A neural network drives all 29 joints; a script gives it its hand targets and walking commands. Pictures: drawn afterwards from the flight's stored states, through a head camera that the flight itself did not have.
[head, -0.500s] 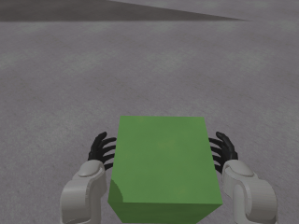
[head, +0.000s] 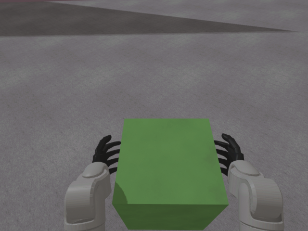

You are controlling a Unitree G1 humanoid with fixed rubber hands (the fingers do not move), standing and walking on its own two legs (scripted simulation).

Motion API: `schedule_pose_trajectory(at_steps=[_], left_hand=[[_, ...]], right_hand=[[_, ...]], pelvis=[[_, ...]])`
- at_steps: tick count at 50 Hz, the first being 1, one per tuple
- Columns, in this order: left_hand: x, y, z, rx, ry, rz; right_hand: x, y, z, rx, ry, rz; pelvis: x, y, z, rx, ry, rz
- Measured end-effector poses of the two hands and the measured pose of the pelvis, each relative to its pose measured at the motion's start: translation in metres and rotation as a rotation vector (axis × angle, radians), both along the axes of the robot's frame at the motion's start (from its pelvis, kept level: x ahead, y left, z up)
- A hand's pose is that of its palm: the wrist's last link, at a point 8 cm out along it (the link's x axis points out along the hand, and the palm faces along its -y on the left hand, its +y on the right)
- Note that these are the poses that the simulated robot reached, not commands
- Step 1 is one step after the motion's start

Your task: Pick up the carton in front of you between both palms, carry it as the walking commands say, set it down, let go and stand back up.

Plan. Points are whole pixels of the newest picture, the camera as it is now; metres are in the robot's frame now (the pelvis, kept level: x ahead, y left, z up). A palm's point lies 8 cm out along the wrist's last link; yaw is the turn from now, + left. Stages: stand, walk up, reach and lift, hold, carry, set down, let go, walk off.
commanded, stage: carry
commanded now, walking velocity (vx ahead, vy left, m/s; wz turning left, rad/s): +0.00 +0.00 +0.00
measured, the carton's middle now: (165, 177) +0.27 +0.00 +0.01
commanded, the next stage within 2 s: hold in 1.38 s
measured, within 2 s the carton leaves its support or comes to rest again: neither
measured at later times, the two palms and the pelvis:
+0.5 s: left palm (93, 184) +0.23 +0.17 +0.07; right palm (227, 184) +0.22 -0.13 +0.07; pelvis -0.03 +0.02 +0.00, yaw +0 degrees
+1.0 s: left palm (97, 191) +0.23 +0.17 +0.03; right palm (219, 190) +0.23 -0.13 +0.03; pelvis -0.07 +0.02 +0.00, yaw +0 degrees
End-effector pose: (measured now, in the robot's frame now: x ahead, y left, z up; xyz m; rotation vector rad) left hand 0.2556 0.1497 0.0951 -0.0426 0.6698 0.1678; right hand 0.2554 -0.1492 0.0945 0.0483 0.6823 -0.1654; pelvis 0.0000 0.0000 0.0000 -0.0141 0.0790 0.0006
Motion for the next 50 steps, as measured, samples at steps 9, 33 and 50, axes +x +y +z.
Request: schedule_pose_trajectory(at_steps=[9,33,50], left_hand=[[-0.009,0.010,-0.004,0.000,0.005,0.000],[-0.034,0.017,-0.036,0.058,0.058,-0.043],[-0.025,0.019,-0.066,0.087,0.017,-0.056]], right_hand=[[-0.009,0.010,-0.004,-0.004,0.005,0.003],[-0.035,0.021,-0.038,-0.059,0.057,0.048],[-0.026,0.024,-0.068,-0.086,0.015,0.060]], pelvis=[[-0.004,0.010,-0.004,-0.003,-0.015,0.003],[-0.048,0.019,0.000,0.009,-0.059,0.005],[-0.065,0.021,-0.001,0.013,-0.058,0.003]])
